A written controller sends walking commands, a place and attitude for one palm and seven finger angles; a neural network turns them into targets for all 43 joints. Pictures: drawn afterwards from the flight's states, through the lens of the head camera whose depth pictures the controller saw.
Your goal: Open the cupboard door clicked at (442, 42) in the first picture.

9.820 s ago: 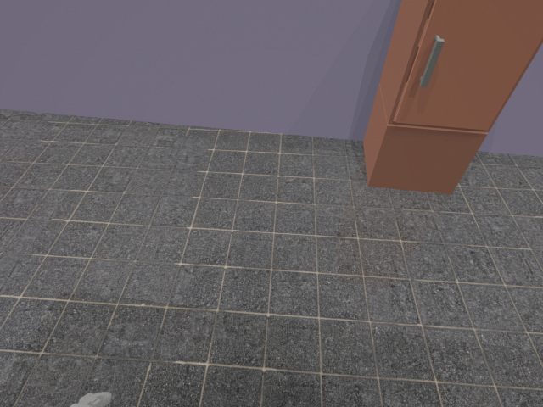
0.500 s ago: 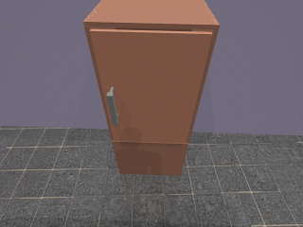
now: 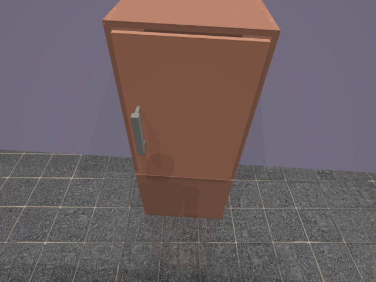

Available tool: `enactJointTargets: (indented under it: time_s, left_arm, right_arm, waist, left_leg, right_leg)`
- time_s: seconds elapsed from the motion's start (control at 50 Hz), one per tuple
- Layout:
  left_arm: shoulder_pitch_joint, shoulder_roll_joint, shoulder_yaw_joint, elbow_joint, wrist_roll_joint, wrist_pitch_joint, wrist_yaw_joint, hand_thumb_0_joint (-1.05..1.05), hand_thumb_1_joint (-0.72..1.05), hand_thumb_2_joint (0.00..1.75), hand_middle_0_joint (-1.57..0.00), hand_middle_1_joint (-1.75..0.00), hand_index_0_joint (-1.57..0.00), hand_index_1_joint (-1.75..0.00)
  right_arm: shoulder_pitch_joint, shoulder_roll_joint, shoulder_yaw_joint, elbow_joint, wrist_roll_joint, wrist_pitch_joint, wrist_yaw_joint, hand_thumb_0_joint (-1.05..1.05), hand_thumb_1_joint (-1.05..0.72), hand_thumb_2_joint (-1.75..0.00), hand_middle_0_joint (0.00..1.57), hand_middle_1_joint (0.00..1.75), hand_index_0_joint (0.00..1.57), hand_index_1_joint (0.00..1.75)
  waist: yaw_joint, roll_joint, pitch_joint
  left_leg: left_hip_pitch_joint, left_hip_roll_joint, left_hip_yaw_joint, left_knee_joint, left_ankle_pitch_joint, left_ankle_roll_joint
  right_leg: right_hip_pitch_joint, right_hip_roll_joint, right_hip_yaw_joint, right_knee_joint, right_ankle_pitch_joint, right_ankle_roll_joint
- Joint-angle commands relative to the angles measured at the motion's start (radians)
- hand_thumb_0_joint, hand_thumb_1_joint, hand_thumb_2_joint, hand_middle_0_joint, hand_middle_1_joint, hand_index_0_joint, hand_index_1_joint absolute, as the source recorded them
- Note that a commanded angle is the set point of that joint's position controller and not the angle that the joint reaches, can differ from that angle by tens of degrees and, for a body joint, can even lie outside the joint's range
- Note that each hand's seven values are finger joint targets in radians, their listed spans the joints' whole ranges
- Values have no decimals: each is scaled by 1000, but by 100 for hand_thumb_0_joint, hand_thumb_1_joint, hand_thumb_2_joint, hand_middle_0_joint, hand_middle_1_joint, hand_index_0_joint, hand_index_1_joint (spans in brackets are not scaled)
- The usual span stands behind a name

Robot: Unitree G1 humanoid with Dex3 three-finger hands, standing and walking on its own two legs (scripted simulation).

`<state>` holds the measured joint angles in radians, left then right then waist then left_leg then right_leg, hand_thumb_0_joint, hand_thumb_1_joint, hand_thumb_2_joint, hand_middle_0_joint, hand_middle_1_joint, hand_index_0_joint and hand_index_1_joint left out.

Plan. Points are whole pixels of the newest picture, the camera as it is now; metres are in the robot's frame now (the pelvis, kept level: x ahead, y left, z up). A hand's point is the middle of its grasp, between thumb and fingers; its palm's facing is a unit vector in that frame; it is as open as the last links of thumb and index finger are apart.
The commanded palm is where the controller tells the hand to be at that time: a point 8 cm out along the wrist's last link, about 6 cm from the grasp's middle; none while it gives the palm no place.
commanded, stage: come to a stop and stand still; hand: left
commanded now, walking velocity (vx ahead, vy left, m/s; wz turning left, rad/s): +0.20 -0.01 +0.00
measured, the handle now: (139, 131) +0.58 +0.20 -0.05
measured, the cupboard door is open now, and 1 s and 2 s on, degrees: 0 0 0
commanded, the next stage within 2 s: look again from close up in 1.24 s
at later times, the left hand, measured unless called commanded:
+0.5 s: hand out of the picture +0.07 +0.18 -0.16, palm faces +0.04 -0.97 -0.23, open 7.3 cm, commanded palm none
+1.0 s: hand out of the picture -0.01 +0.17 -0.16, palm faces +0.03 -0.98 -0.18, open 7.3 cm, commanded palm none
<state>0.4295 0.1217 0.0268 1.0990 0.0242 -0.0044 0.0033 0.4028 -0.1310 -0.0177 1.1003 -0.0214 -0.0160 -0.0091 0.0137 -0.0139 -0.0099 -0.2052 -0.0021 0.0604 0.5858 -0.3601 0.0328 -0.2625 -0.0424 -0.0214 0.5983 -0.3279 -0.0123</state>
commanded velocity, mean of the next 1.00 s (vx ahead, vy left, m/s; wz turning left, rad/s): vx -0.05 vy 0.00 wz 0.00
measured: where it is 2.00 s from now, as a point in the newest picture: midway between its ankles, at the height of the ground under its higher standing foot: outside the picture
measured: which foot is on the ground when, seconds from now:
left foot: down 0.00-1.00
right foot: down 0.00-1.00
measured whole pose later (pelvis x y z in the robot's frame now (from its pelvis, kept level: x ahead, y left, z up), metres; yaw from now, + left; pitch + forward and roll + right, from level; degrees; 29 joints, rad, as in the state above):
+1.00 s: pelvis -0.02 +0.00 +0.01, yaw -1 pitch -2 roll +0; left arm 0.30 0.16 0.00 1.07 0.02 0.01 0.02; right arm 0.30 -0.13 -0.01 1.12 -0.01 0.00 -0.02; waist 0.01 -0.01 0.03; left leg -0.14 0.00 0.10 0.42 -0.25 0.03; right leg -0.20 -0.05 -0.06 0.43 -0.19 0.02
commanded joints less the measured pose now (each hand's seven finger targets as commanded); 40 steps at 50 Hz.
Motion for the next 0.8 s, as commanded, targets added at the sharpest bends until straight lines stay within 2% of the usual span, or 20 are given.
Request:
enactJointTargets:
  time_s: [0.0, 0.06, 0.08, 0.12, 0.14, 0.16, 0.18, 0.22, 0.26, 0.3, 0.32, 0.36, 0.42, 0.48, 0.52, 0.54, 0.58, 0.6, 0.64, 0.78]
  left_arm:
    - [-1, 40, 10, -69, 6, -37, 4, 0, 90, 90, -20, -30, -20, -30]
    - [47, 44, 13, -48, 3, -48, 7, 0, 90, 90, -20, -30, -20, -30]
    - [83, 57, 15, -32, 1, -52, 13, 0, 90, 90, -20, -30, -20, -30]
    - [140, 106, 22, 4, -6, -53, 29, 0, 90, 90, -20, -30, -20, -30]
    - [122, 113, 19, 5, -8, -50, 35, 0, 90, 90, -20, -30, -20, -30]
    - [77, 105, 15, -7, -9, -45, 40, 0, 90, 90, -20, -30, -20, -30]
    - [31, 93, 10, -25, -12, -41, 43, 0, 90, 90, -20, -30, -20, -30]
    - [-1, 94, 10, -52, -15, -32, 52, 0, 90, 90, -20, -30, -20, -30]
    - [-23, 101, 17, -69, -15, -21, 60, 0, 90, 90, -20, -30, -20, -30]
    - [-62, 97, 22, -82, -13, -7, 59, 0, 90, 90, -20, -30, -20, -30]
    - [-74, 86, 22, -92, -12, -1, 55, 0, 90, 90, -20, -30, -20, -30]
    - [-79, 80, 24, -98, -6, 3, 49, 0, 90, 90, -20, -30, -20, -30]
    - [-38, 116, 36, -97, -1, -3, 47, 0, 90, 90, -20, -30, -20, -30]
    - [-24, 151, 35, -102, -2, -3, 46, 0, 90, 90, -20, -30, -20, -30]
    - [-54, 157, 28, -109, -2, 0, 45, 0, 90, 90, -20, -30, -20, -30]
    - [-83, 155, 22, -117, -3, 3, 44, 0, 90, 90, -20, -30, -20, -30]
    - [-109, 134, 18, -140, -7, 4, 42, 0, 90, 90, -20, -30, -20, -30]
    - [-118, 123, 15, -145, -9, 3, 45, 0, 90, 90, -20, -30, -20, -30]
    - [-133, 117, 13, -135, -11, 6, 46, 0, 90, 90, -20, -30, -20, -30]
    - [-128, 108, -5, -95, -6, 9, 32, 0, 90, 90, -20, -30, -20, -30]
  right_arm:
    - [60, -118, -18, -38, 4, -35, -15, 0, -90, -90, 20, 30, 20, 30]
    - [33, -95, -13, -46, 8, -44, -20, 0, -90, -90, 20, 30, 20, 30]
    - [16, -82, -8, -53, 10, -48, -22, 0, -90, -90, 20, 30, 20, 30]
    - [4, -42, 2, -60, 12, -45, -27, 0, -90, -90, 20, 30, 20, 30]
    - [4, -31, 3, -55, 15, -37, -30, 0, -90, -90, 20, 30, 20, 30]
    - [24, -26, 4, -43, 19, -33, -33, 0, -90, -90, 20, 30, 20, 30]
    - [39, -35, 3, -21, 19, -36, -34, 0, -90, -90, 20, 30, 20, 30]
    - [56, -77, -11, -13, 19, -34, -46, 0, -90, -90, 20, 30, 20, 30]
    - [45, -95, -24, -20, 22, -22, -54, 0, -90, -90, 20, 30, 20, 30]
    - [35, -117, -34, -21, 17, -9, -55, 0, -90, -90, 20, 30, 20, 30]
    - [12, -125, -38, -30, 14, -4, -53, 0, -90, -90, 20, 30, 20, 30]
    - [-20, -123, -45, -54, 11, 1, -50, 0, -90, -90, 20, 30, 20, 30]
    - [-39, -111, -50, -87, 11, 4, -49, 0, -90, -90, 20, 30, 20, 30]
    - [-54, -76, -44, -97, 16, 7, -41, 0, -90, -90, 20, 30, 20, 30]
    - [-76, -53, -35, -101, 18, 11, -32, 0, -90, -90, 20, 30, 20, 30]
    - [-74, -51, -31, -97, 19, 12, -29, 0, -90, -90, 20, 30, 20, 30]
    - [-72, -83, -29, -85, 8, -2, -29, 0, -90, -90, 20, 30, 20, 30]
    - [-72, -111, -30, -81, 6, -5, -34, 0, -90, -90, 20, 30, 20, 30]
    - [-86, -127, -29, -64, 6, -8, -37, 0, -90, -90, 20, 30, 20, 30]
    - [-114, -100, -7, -46, 8, -3, -23, 0, -90, -90, 20, 30, 20, 30]
  waist:
    - [-13, 126, 191]
    - [14, 36, 151]
    - [26, -43, 125]
    - [23, -216, 62]
    - [8, -217, 56]
    - [-17, -152, 41]
    - [-27, -48, 37]
    - [-22, 66, -6]
    - [-22, 95, -1]
    - [-25, 134, 21]
    - [-19, 149, 44]
    - [-14, 108, 66]
    - [-4, -15, 33]
    - [2, -123, -32]
    - [-5, -162, -28]
    - [-16, -147, -20]
    - [-13, 1, -38]
    - [-13, 18, -46]
    - [-8, 84, -39]
    - [5, 22, 120]
  left_leg:
    - [-103, 187, -236, -295, -129, 93]
    - [-122, 144, -154, -183, 113, 78]
    - [-146, 95, -81, -87, 213, 50]
    - [-203, 16, 20, 54, 139, -8]
    - [-171, 21, 14, 41, 76, -21]
    - [-100, 40, -3, -42, 168, -26]
    - [-25, 62, -28, -108, 423, -27]
    - [96, 115, -36, -58, 886, -13]
    - [159, 142, -44, -42, 1105, -2]
    - [208, 175, -66, -61, 1204, 23]
    - [225, 186, -75, -67, 1195, 42]
    - [200, 181, -70, -64, 1092, 50]
    - [57, 111, -15, -17, 755, 8]
    - [-25, 50, 14, 19, 373, -24]
    - [-40, 34, 4, -14, 138, -32]
    - [-7, 44, -6, -71, 163, -30]
    - [81, 111, -45, -133, 546, -10]
    - [98, 142, -67, -119, 681, 1]
    - [111, 153, -81, -130, 802, 18]
    - [-57, 121, -93, -278, 143, 9]
  right_leg:
    - [-89, 18, -30, 2, -20, -46]
    - [27, -8, 14, -45, 110, -55]
    - [94, -54, 75, -73, 257, -65]
    - [229, -180, 195, -121, 658, -102]
    - [216, -202, 186, -120, 801, -109]
    - [187, -176, 132, -74, 889, -93]
    - [149, -121, 63, -22, 908, -49]
    - [98, -73, 27, -1, 720, -5]
    - [46, -50, 5, 15, 606, 5]
    - [-22, -20, -29, 24, 320, 17]
    - [-52, -7, -41, -5, 182, 23]
    - [-34, -3, -44, -51, 186, 18]
    - [104, -80, 19, -26, 696, -12]
    - [182, -175, 76, -22, 931, -74]
    - [155, -198, 96, -59, 860, -99]
    - [109, -187, 93, -69, 740, -90]
    - [81, -95, 33, -25, 582, -26]
    - [75, -64, 22, -20, 494, -12]
    - [82, -49, 5, -23, 399, -2]
    - [81, -54, 37, -196, 150, -3]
